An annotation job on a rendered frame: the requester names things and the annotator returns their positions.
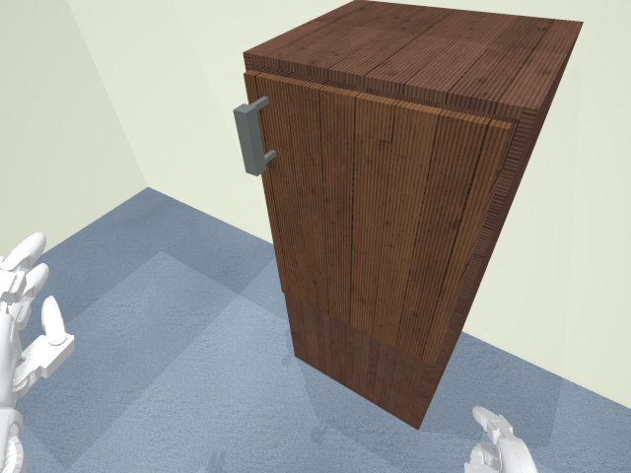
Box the left robot hand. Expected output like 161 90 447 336
0 232 74 409

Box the cupboard door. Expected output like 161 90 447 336
244 70 513 365

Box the robot left forearm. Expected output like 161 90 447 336
0 407 28 473

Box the handle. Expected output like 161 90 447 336
233 97 276 176

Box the right robot hand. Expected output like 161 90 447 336
464 406 538 473

